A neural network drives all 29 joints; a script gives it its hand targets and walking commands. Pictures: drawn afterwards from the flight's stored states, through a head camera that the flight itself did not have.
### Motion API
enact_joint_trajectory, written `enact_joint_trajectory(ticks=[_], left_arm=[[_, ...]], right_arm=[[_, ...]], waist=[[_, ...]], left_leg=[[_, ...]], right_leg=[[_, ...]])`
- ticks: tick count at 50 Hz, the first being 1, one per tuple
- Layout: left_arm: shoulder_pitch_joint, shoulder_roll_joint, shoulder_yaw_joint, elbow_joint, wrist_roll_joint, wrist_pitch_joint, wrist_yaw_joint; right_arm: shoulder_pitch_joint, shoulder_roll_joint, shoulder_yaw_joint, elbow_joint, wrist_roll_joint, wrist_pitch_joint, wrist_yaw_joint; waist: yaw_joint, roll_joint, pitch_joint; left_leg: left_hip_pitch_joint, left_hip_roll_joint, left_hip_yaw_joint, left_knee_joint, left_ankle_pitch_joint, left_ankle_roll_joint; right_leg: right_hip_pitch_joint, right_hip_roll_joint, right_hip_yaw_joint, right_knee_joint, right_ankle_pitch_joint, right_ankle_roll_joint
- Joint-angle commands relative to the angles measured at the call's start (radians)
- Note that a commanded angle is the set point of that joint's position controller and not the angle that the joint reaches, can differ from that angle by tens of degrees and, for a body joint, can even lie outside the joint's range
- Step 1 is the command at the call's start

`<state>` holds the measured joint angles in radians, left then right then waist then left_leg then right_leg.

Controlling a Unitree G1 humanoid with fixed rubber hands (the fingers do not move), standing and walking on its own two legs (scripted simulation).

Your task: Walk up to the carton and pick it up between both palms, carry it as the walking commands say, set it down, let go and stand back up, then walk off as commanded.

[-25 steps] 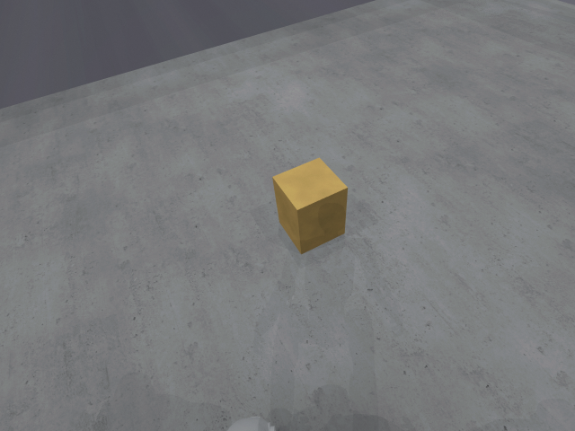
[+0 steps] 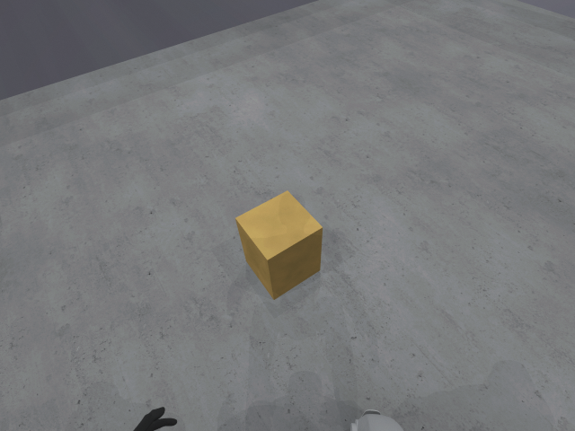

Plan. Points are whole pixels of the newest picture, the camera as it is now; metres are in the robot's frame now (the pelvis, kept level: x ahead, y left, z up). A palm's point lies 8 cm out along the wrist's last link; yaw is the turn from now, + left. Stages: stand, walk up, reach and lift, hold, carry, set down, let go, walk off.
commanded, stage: walk up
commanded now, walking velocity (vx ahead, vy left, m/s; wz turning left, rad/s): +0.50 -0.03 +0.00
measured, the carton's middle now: (280, 246) +0.82 +0.05 -0.62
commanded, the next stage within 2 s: none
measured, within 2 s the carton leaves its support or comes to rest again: neither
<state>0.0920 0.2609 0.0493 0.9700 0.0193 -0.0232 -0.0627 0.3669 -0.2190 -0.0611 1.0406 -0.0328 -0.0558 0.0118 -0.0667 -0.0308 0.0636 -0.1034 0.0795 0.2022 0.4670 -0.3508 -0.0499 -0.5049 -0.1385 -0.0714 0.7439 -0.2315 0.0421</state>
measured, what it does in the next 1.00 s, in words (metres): walks ahead: right foot, then left foot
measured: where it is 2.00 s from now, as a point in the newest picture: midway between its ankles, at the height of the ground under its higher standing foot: (307, 410)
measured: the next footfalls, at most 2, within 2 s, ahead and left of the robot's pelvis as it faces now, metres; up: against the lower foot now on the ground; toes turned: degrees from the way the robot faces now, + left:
right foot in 0.06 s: +0.18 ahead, -0.14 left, +0.00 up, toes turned -10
left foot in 0.42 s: +0.31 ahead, +0.11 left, +0.00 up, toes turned +9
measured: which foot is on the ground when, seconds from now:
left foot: down 0.00-0.08, up 0.10-0.40, down 0.42-1.00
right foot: up 0.00-0.04, down 0.06-0.44, up 0.46-0.70, down 0.72-1.00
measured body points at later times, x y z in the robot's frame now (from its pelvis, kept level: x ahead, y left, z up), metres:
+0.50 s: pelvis +0.22 +0.00 -0.01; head +0.24 +0.02 +0.44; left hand +0.16 +0.23 -0.17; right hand +0.37 -0.24 -0.13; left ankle +0.27 +0.10 -0.73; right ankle +0.14 -0.13 -0.70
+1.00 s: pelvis +0.33 -0.03 +0.01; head +0.35 -0.04 +0.46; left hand +0.42 +0.20 -0.14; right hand +0.36 -0.26 -0.15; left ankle +0.27 +0.10 -0.73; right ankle +0.31 -0.12 -0.73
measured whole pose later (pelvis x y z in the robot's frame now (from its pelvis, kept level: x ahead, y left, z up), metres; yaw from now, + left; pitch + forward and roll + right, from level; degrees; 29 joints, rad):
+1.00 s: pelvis +0.33 -0.03 +0.01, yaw +0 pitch -1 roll +0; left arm 0.09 0.16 0.02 1.08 0.01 -0.01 0.04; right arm 0.21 -0.18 -0.02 1.10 0.00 0.01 -0.03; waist -0.01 0.01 0.05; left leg -0.10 0.08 0.14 0.41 -0.30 -0.04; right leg -0.17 -0.03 -0.15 0.45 -0.27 -0.03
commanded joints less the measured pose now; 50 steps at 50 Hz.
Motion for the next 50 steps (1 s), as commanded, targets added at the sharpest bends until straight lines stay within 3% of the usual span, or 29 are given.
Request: enact_joint_trajectory(ticks=[1,2,3,4,5,6,7,9,11,12,15,17,20,21,22,23,24,26,30,34,35,36,37,38,39,41,43,46,50], left_arm=[[0.044,0.018,0.004,-0.038,0.001,-0.016,-0.007],[0.113,0.056,0.015,-0.006,0.006,-0.022,0.001],[0.244,0.105,0.036,0.038,0.014,-0.031,0.015],[0.429,0.216,0.071,0.074,0.030,-0.040,0.035],[0.502,0.298,0.072,0.092,0.019,-0.038,0.051],[0.452,0.246,0.066,0.091,0.020,-0.038,0.057],[0.383,0.219,0.052,0.067,0.021,-0.042,0.057],[0.238,0.132,0.028,0.031,0.013,-0.053,0.070],[0.167,0.099,0.019,0.024,0.015,-0.059,0.063],[0.156,0.095,0.019,0.030,0.015,-0.057,0.062],[0.157,0.096,0.020,0.042,0.015,-0.056,0.059],[0.175,0.108,0.019,0.055,0.009,-0.054,0.057],[0.189,0.067,0.004,0.076,-0.005,-0.043,0.059],[0.204,0.032,-0.005,0.072,-0.004,-0.044,0.057],[0.212,-0.012,-0.013,0.077,-0.003,-0.040,0.054],[0.176,-0.014,-0.004,0.054,0.002,-0.027,0.053],[0.199,0.012,0.005,0.049,0.002,-0.009,0.055],[0.178,0.016,0.001,0.057,0.003,0.000,0.046],[0.233,-0.018,-0.002,0.081,0.000,-0.010,0.053],[0.194,-0.060,-0.016,0.074,-0.005,-0.010,0.061],[0.195,-0.059,-0.023,0.067,-0.006,-0.008,0.064],[0.228,-0.029,-0.018,0.083,-0.006,-0.008,0.079],[0.250,0.047,-0.001,0.078,-0.004,-0.018,0.086],[0.240,0.098,0.011,0.071,-0.004,-0.021,0.089],[0.203,0.093,0.005,0.094,-0.003,-0.014,0.089],[0.137,0.073,0.008,0.080,0.006,0.001,0.093],[0.090,0.055,0.000,0.066,-0.008,0.006,0.101],[0.087,0.032,-0.008,0.087,-0.017,0.010,0.105],[0.098,0.031,-0.009,0.117,-0.014,0.008,0.105]], right_arm=[[-0.077,-0.153,-0.030,-0.056,0.003,-0.014,0.002],[-0.076,-0.165,-0.031,-0.059,0.010,-0.010,0.006],[-0.061,-0.142,-0.021,-0.062,0.010,-0.014,0.010],[-0.069,-0.076,-0.004,-0.099,0.012,-0.024,0.008],[-0.104,-0.086,-0.008,-0.139,0.025,-0.024,0.005],[-0.155,-0.127,-0.016,-0.147,0.013,-0.024,0.003],[-0.127,-0.138,-0.022,-0.136,0.008,-0.024,0.004],[-0.110,-0.081,-0.008,-0.102,0.000,-0.014,0.005],[-0.078,-0.044,0.001,-0.090,0.001,0.019,0.005],[-0.089,-0.051,0.004,-0.093,0.006,0.028,0.011],[-0.153,-0.039,0.013,-0.103,0.009,0.041,0.014],[-0.182,-0.044,0.009,-0.106,0.009,0.033,0.010],[-0.119,-0.064,0.001,-0.069,0.003,0.018,0.004],[-0.050,-0.116,-0.015,-0.061,-0.006,0.009,-0.001],[-0.018,-0.171,-0.033,-0.050,-0.014,0.009,-0.005],[0.040,-0.225,-0.046,-0.040,-0.016,0.015,-0.013],[0.003,-0.229,-0.050,-0.053,-0.006,0.021,-0.022],[-0.130,-0.166,-0.029,-0.075,0.002,0.018,-0.026],[-0.169,-0.113,-0.004,-0.069,0.000,-0.004,-0.024],[-0.159,-0.107,-0.004,-0.028,0.006,0.000,-0.022],[-0.167,-0.114,0.002,-0.038,0.011,0.008,-0.025],[-0.192,-0.100,0.010,-0.022,0.027,0.024,-0.037],[-0.149,-0.057,0.017,-0.019,0.047,0.023,-0.037],[-0.105,-0.009,0.030,-0.025,0.052,0.024,-0.036],[-0.079,0.002,0.031,-0.009,0.053,0.045,-0.041],[-0.109,-0.029,0.033,-0.013,0.040,0.058,-0.038],[-0.103,-0.045,0.028,0.006,0.037,0.058,-0.039],[-0.110,-0.041,0.029,0.029,0.031,0.054,-0.045],[-0.104,-0.040,0.029,0.041,0.026,0.054,-0.049]], waist=[[0.074,0.209,-0.027],[0.118,0.139,-0.075],[0.179,0.010,-0.156],[0.273,-0.277,-0.253],[0.273,-0.417,-0.288],[0.244,-0.295,-0.239],[0.198,-0.184,-0.203],[0.133,-0.093,-0.130],[0.076,-0.098,-0.103],[0.061,-0.143,-0.095],[0.062,-0.152,-0.071],[0.059,-0.111,-0.068],[0.009,-0.034,-0.097],[-0.022,0.060,-0.151],[-0.028,0.197,-0.134],[-0.051,0.306,-0.099],[-0.042,0.292,-0.071],[0.008,0.257,-0.010],[0.064,0.136,-0.048],[0.073,0.155,-0.060],[0.083,0.142,-0.055],[0.112,0.087,-0.039],[0.104,-0.026,-0.117],[0.089,-0.136,-0.132],[0.082,-0.261,-0.134],[0.087,-0.194,-0.128],[0.078,-0.091,-0.120],[0.083,0.002,-0.121],[0.081,0.018,-0.120]], left_leg=[[-0.135,0.196,-0.131,-0.201,0.154,0.120],[-0.187,0.165,-0.077,-0.076,0.212,0.104],[-0.294,0.092,-0.032,0.148,0.263,0.078],[-0.500,-0.005,-0.010,0.458,0.029,0.045],[-0.617,-0.054,-0.069,0.691,-0.240,0.041],[-0.644,0.019,-0.159,0.797,-0.219,0.043],[-0.652,0.041,-0.163,0.833,-0.204,0.045],[-0.596,0.083,-0.188,0.782,-0.106,0.034],[-0.480,0.086,-0.179,0.652,-0.065,0.015],[-0.437,0.078,-0.167,0.557,-0.043,0.009],[-0.331,0.037,-0.106,0.303,0.025,0.012],[-0.259,0.014,-0.072,0.187,0.095,0.012],[-0.013,-0.003,-0.029,0.041,0.237,0.025],[0.129,0.079,-0.129,0.019,0.210,0.043],[0.160,0.210,-0.297,-0.087,0.060,0.074],[0.136,0.361,-0.487,-0.215,0.024,0.146],[0.080,0.426,-0.526,-0.262,0.003,0.234],[-0.009,0.350,-0.426,-0.311,-0.078,0.201],[-0.049,0.293,-0.303,-0.217,0.390,0.205],[-0.057,0.231,-0.200,-0.147,0.445,0.191],[-0.077,0.208,-0.180,-0.124,0.464,0.175],[-0.052,0.148,-0.132,-0.006,0.700,0.132],[-0.100,0.085,-0.095,0.074,0.554,0.070],[-0.179,0.019,-0.056,0.123,0.268,0.035],[-0.152,-0.020,-0.071,0.081,0.031,0.027],[-0.125,-0.016,-0.090,0.030,0.059,0.033],[-0.066,0.012,-0.098,-0.044,0.265,0.026],[-0.003,0.048,-0.107,-0.065,0.463,0.032],[0.031,0.053,-0.101,-0.090,0.442,0.032]], right_leg=[[0.222,0.050,-0.083,-0.186,0.056,-0.007],[0.382,0.073,-0.132,-0.230,0.079,-0.015],[0.616,0.057,-0.089,-0.262,0.038,-0.043],[0.802,-0.182,0.208,-0.364,-0.070,-0.118],[0.833,-0.372,0.558,-0.523,-0.055,-0.225],[0.763,-0.347,0.549,-0.473,0.090,-0.264],[0.693,-0.319,0.476,-0.451,0.181,-0.245],[0.526,-0.273,0.328,-0.450,0.334,-0.234],[0.352,-0.241,0.203,-0.471,0.430,-0.209],[0.318,-0.198,0.127,-0.477,0.426,-0.199],[0.285,-0.161,0.086,-0.499,0.343,-0.182],[0.282,-0.169,0.091,-0.484,0.296,-0.170],[0.183,-0.089,0.023,-0.363,0.110,-0.102],[0.098,-0.032,-0.009,-0.247,0.005,-0.071],[0.001,0.042,-0.065,-0.102,-0.185,-0.038],[-0.079,0.088,-0.052,0.150,-0.355,-0.016],[-0.081,0.074,0.014,0.287,-0.352,-0.019],[-0.092,0.035,0.062,0.361,-0.229,-0.028],[0.043,0.009,0.041,0.222,-0.187,-0.017],[0.181,0.041,-0.036,-0.093,-0.125,-0.012],[0.240,0.062,-0.059,-0.186,-0.016,-0.009],[0.299,0.049,-0.024,-0.374,0.185,-0.010],[0.440,-0.043,0.028,-0.367,0.600,-0.034],[0.514,-0.143,0.098,-0.337,0.908,-0.079],[0.469,-0.163,0.126,-0.315,0.987,-0.161],[0.475,-0.124,0.109,-0.315,0.817,-0.146],[0.447,-0.074,0.069,-0.333,0.648,-0.106],[0.447,-0.029,0.023,-0.341,0.610,-0.068],[0.451,-0.024,0.029,-0.370,0.581,-0.079]])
